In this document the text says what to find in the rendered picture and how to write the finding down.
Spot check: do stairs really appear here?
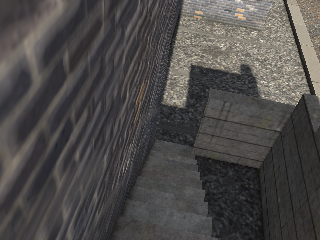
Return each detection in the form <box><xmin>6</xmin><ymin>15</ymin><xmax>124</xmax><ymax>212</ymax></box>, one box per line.
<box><xmin>111</xmin><ymin>139</ymin><xmax>218</xmax><ymax>240</ymax></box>

